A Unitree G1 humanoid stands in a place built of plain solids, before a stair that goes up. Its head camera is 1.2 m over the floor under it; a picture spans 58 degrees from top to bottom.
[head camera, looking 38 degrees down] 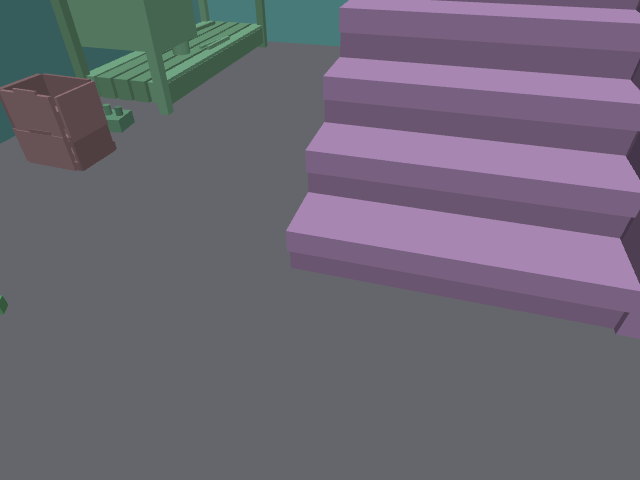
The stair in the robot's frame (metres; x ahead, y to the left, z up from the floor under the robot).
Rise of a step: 0.21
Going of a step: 0.27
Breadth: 1.24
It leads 16 degrees to the right of straight ahead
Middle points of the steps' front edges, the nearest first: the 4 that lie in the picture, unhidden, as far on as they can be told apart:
1.16 -0.46 0.21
1.41 -0.54 0.42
1.67 -0.61 0.63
1.92 -0.68 0.84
